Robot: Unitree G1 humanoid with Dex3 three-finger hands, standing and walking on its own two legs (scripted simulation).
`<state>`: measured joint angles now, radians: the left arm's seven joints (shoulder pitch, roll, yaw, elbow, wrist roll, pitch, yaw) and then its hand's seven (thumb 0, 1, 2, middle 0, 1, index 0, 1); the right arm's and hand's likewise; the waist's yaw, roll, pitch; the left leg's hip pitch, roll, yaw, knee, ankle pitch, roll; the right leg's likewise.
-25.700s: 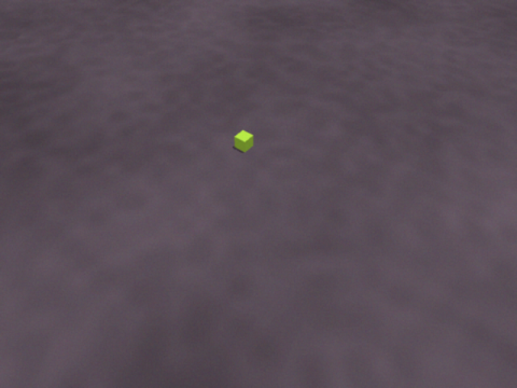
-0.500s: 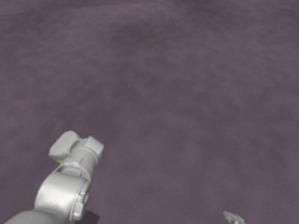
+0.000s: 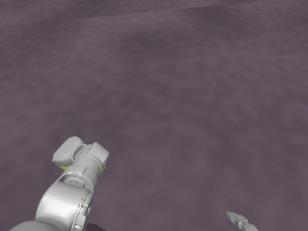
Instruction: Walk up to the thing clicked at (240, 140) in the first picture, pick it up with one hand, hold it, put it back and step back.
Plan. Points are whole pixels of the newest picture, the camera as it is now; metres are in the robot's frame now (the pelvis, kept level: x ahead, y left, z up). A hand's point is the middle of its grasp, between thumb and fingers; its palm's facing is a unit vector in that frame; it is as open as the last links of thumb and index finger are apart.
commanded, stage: hold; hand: left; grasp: from above
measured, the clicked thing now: (84, 167) +0.33 +0.23 -0.06
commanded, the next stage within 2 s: crouch in 0.62 s
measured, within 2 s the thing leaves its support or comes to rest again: neither
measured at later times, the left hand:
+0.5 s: hand (79, 170) +0.30 +0.23 -0.03, palm faces -0.18 -0.42 -0.89, open 10.8 cm
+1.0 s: hand (85, 173) +0.30 +0.22 -0.06, palm faces -0.26 -0.41 -0.87, open 10.8 cm
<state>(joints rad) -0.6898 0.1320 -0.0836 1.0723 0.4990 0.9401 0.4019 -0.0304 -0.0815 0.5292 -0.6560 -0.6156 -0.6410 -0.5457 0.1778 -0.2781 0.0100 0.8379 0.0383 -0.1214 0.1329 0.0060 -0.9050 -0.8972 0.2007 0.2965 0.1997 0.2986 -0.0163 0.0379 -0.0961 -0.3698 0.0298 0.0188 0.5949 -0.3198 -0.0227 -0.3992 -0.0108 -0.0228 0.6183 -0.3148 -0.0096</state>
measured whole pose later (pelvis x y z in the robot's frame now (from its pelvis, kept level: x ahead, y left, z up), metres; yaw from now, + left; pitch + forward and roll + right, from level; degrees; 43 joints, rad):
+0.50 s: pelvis -0.02 +0.01 +0.00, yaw -1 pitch +4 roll +0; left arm -0.64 0.11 -0.12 1.02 0.50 0.95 0.39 -0.03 -0.09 0.53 -0.66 -0.61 -0.64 -0.55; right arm 0.15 -0.26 0.03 0.84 0.04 -0.14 0.13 0.01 -0.90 -0.90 0.20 0.30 0.20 0.30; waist 0.00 0.03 -0.08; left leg -0.34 0.02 0.03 0.56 -0.28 -0.01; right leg -0.37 -0.02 -0.01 0.58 -0.27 0.00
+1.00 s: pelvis +0.00 +0.00 +0.00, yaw +0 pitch +7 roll +0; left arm -0.65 0.11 -0.10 1.13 0.52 0.88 0.41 -0.03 -0.11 0.54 -0.69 -0.59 -0.67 -0.53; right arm 0.15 -0.27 0.00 0.85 0.04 -0.14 0.13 0.01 -0.87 -0.89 0.20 0.30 0.20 0.30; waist -0.02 0.02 -0.08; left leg -0.39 0.03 0.03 0.58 -0.31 -0.02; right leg -0.42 -0.01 -0.01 0.60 -0.30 -0.01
